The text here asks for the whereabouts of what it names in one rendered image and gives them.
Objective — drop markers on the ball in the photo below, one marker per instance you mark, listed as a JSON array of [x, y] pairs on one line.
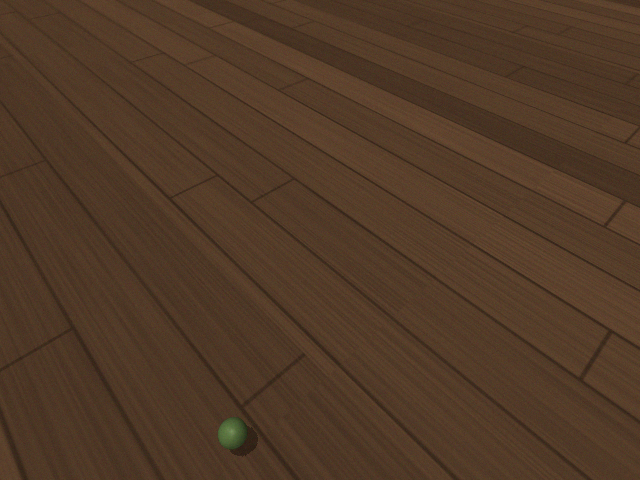
[[232, 433]]

